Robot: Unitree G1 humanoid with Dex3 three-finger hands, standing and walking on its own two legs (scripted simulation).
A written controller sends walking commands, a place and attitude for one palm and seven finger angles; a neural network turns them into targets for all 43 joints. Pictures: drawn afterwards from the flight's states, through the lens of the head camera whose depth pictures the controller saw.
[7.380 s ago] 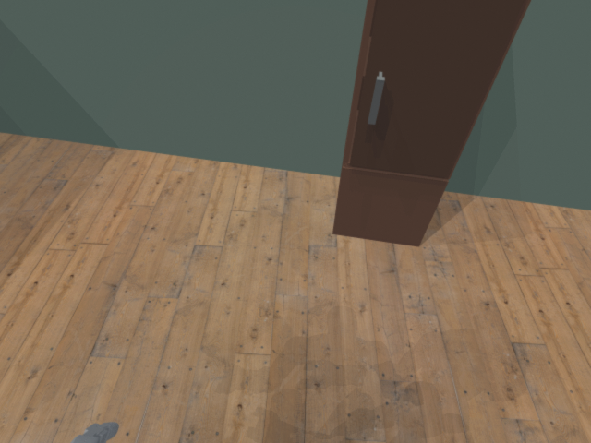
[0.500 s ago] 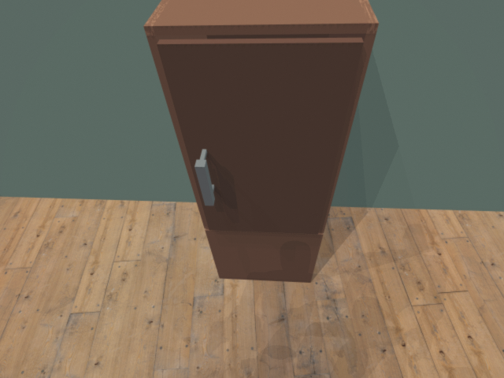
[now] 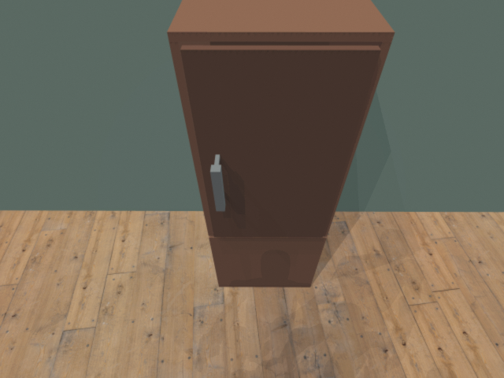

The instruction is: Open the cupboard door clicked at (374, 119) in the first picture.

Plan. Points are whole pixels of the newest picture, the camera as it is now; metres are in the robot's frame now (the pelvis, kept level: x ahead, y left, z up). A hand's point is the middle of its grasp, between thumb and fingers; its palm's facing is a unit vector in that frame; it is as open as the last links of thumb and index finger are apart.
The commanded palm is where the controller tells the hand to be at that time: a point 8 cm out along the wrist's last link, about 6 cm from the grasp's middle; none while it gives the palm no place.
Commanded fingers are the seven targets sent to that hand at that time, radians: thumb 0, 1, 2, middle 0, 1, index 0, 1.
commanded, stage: come to a stop and stand still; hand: left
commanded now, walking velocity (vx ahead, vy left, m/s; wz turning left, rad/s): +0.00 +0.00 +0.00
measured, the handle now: (219, 183) +0.55 +0.11 -0.07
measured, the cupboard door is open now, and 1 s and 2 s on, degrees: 0 0 0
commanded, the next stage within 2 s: look again from close up in 0.04 s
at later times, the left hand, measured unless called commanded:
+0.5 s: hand out of the picture -0.03 +0.18 -0.17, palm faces +0.00 -0.98 -0.21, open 7.4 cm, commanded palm none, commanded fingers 0.00 0.90 0.90 -0.20 -0.30 -0.20 -0.30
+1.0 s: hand out of the picture +0.01 +0.15 -0.18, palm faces -0.02 -0.98 -0.19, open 7.4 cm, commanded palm none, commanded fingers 0.00 0.90 0.90 -0.20 -0.30 -0.20 -0.30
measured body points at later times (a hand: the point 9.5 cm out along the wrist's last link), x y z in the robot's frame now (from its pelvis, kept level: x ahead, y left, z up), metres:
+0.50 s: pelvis -0.02 +0.01 +0.00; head -0.01 -0.01 +0.45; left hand -0.03 +0.23 -0.16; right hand -0.02 -0.20 -0.17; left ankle -0.03 +0.08 -0.74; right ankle -0.02 -0.12 -0.74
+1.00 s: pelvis +0.01 -0.02 -0.01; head +0.03 -0.03 +0.44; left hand +0.02 +0.20 -0.17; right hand +0.00 -0.24 -0.17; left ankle -0.03 +0.08 -0.74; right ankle -0.02 -0.12 -0.74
